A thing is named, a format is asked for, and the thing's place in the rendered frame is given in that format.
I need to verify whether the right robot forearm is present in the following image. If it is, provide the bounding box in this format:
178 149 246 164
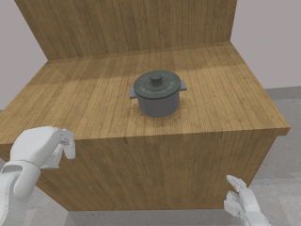
244 211 272 226

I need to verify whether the table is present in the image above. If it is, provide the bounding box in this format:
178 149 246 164
0 0 291 212

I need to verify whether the left robot forearm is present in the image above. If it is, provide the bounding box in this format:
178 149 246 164
0 160 41 226

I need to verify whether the knob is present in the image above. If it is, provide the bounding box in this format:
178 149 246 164
150 73 163 84

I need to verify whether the left robot hand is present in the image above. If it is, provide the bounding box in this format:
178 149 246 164
9 125 75 170

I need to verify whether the pot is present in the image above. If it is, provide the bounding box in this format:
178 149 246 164
129 80 187 118

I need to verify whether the right robot hand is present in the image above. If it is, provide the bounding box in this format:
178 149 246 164
224 175 261 220

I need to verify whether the lid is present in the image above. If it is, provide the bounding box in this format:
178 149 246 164
134 70 182 100

